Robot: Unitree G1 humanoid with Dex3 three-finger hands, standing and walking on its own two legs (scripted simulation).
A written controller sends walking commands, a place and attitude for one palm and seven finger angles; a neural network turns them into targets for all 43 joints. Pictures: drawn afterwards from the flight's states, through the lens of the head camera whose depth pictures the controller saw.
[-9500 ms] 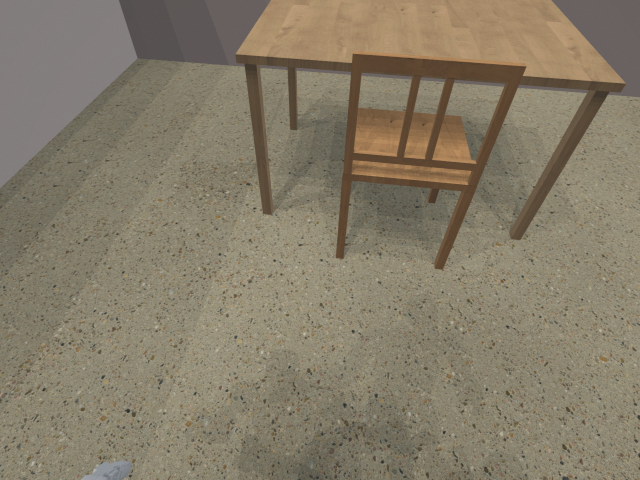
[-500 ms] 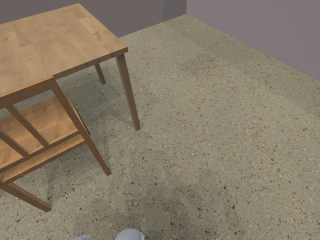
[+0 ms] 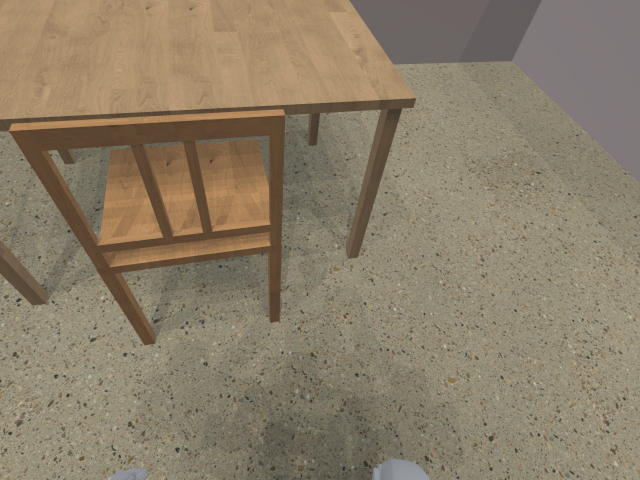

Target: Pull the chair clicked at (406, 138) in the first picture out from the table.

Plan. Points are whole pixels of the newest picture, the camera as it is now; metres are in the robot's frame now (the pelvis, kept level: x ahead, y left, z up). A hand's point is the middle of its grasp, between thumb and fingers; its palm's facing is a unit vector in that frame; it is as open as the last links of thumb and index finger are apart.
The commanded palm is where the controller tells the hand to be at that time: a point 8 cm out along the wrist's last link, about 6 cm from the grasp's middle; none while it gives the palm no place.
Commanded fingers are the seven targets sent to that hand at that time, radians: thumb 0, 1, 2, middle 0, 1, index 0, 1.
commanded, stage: turn to face it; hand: left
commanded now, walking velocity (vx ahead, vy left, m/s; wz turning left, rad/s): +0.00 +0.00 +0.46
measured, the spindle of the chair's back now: (154, 193) +0.62 +0.37 -0.12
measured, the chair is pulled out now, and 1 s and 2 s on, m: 0.00 0.00 0.00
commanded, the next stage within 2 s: take the last steps up to it in 0.46 s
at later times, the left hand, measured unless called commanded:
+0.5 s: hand out of the picture +0.09 +0.15 -0.15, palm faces +0.17 -0.95 -0.27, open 7.3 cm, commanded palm none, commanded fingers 0.00 0.90 0.90 -0.20 -0.30 -0.20 -0.30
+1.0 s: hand out of the picture -0.11 +0.16 -0.18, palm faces +0.37 -0.91 -0.17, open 7.3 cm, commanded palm none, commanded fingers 0.00 0.90 0.90 -0.20 -0.30 -0.20 -0.30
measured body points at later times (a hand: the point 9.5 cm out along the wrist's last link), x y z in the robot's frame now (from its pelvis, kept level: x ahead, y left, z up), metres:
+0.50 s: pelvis +0.01 -0.06 -0.01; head +0.02 -0.08 +0.44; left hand +0.08 +0.20 -0.13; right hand +0.04 -0.31 -0.17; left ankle -0.02 +0.06 -0.71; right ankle +0.02 -0.16 -0.74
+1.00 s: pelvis +0.03 +0.01 -0.01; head +0.02 +0.03 +0.44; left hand -0.13 +0.21 -0.17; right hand +0.18 -0.19 -0.14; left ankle -0.03 +0.09 -0.74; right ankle +0.04 -0.13 -0.69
